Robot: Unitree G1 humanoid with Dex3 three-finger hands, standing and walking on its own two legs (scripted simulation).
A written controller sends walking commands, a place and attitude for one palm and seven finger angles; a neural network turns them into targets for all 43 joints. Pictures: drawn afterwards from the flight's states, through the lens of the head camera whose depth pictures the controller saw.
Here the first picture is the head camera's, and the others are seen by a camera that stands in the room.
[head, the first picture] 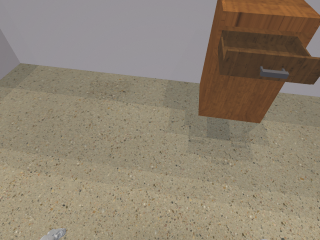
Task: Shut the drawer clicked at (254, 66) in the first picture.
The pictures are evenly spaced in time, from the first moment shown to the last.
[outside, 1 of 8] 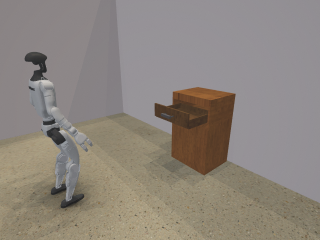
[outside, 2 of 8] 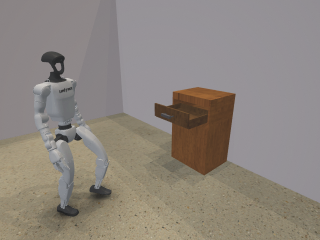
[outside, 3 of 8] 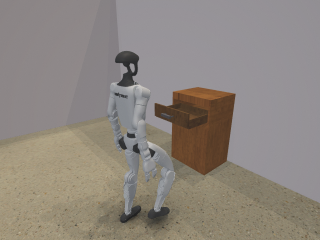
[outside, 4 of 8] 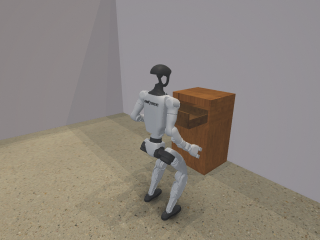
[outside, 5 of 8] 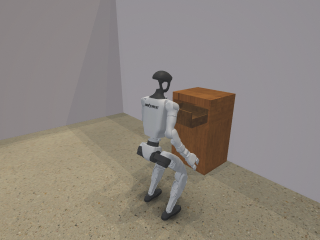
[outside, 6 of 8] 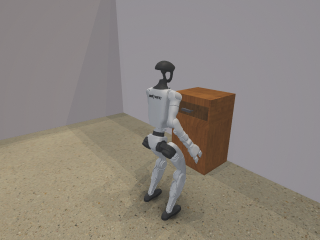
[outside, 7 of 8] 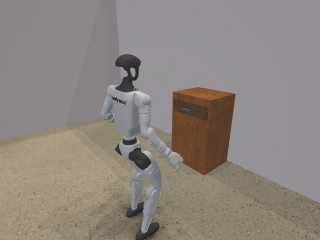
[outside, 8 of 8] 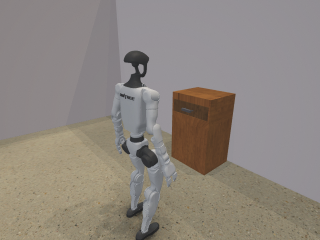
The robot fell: no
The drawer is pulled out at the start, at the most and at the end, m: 0.29 0.29 0.00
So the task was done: yes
